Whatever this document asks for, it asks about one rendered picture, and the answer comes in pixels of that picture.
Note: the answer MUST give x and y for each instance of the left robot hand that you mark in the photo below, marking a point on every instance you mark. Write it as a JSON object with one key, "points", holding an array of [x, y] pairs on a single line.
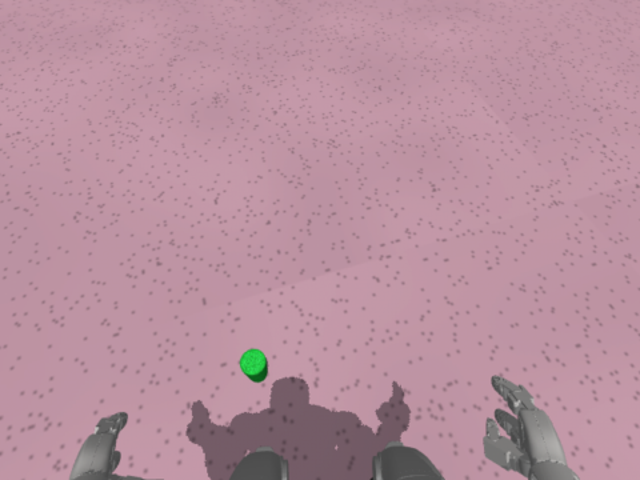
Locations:
{"points": [[97, 455]]}

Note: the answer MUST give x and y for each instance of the right robot hand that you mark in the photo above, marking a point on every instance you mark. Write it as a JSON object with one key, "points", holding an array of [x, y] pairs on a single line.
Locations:
{"points": [[533, 436]]}

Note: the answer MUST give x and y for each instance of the cup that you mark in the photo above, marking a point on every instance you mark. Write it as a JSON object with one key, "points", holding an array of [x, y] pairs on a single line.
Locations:
{"points": [[253, 364]]}

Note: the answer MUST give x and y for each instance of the right robot arm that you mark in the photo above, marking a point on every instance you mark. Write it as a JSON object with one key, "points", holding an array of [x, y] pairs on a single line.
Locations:
{"points": [[551, 471]]}

